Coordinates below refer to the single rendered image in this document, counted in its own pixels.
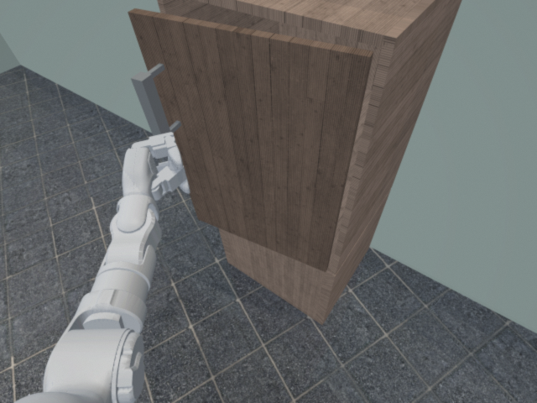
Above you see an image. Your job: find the robot left hand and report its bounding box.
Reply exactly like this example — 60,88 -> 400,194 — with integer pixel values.
122,132 -> 190,204

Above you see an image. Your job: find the cupboard door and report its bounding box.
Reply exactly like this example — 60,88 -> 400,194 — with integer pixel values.
128,8 -> 373,272

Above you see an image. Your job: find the handle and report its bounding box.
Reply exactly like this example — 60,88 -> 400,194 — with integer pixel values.
131,63 -> 181,136

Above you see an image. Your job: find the robot left forearm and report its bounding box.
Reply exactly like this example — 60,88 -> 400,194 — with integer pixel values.
43,195 -> 162,392

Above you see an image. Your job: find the left robot upper arm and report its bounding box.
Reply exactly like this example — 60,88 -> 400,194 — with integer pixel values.
14,328 -> 145,403

